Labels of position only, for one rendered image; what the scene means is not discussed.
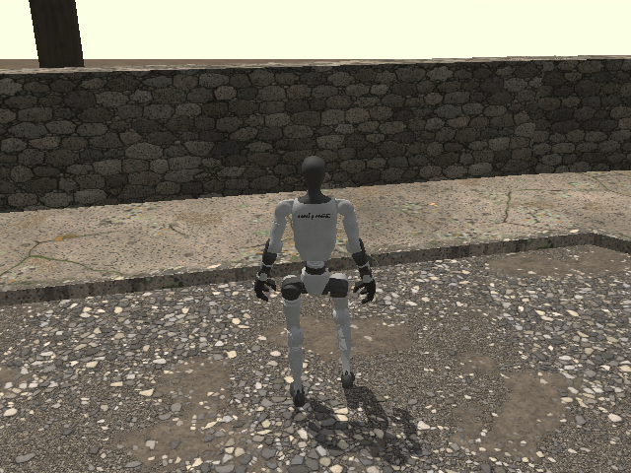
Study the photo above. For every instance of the left robot hand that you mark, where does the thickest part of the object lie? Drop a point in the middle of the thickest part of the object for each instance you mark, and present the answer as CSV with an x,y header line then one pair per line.
x,y
259,287

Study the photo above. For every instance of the right robot hand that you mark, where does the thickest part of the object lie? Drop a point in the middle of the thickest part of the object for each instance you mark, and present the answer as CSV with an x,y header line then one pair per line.
x,y
370,288

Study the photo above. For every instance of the left robot forearm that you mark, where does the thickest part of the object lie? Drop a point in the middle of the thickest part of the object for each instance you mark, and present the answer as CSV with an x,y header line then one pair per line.
x,y
266,264

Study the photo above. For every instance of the right robot forearm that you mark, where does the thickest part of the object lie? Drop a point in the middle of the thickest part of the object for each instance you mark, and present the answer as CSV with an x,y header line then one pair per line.
x,y
362,264

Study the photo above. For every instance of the robot left upper arm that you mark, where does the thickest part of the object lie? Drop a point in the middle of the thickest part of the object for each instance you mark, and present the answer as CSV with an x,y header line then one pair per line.
x,y
283,209

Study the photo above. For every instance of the robot right upper arm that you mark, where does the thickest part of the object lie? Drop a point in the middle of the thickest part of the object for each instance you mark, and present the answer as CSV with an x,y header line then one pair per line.
x,y
346,209

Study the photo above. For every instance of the left robot shin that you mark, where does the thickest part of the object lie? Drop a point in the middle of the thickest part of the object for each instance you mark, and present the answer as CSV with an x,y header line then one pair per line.
x,y
295,355

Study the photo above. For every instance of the right robot foot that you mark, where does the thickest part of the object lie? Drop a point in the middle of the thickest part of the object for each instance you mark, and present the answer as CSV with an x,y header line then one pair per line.
x,y
347,380

